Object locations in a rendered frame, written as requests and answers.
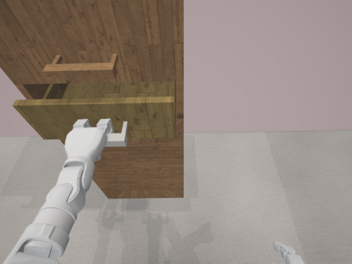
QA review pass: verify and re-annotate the left robot upper arm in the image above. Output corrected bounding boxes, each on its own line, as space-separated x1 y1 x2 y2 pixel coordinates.
9 252 61 264

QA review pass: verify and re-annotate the left robot forearm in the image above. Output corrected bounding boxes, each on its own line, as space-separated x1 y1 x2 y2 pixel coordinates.
3 157 95 264

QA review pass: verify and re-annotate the cabinet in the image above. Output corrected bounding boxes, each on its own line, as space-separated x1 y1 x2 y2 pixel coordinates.
0 0 184 199

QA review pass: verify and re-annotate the right robot hand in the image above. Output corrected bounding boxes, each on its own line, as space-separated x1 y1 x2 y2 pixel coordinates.
272 242 305 264

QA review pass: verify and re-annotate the left robot hand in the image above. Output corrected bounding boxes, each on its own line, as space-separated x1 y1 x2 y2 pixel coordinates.
65 118 114 163

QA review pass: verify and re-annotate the handle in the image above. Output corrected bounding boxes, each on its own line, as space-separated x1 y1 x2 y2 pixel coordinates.
105 122 128 147
43 63 117 80

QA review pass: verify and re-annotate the drawer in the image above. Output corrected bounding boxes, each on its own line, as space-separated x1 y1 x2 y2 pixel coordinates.
13 81 176 140

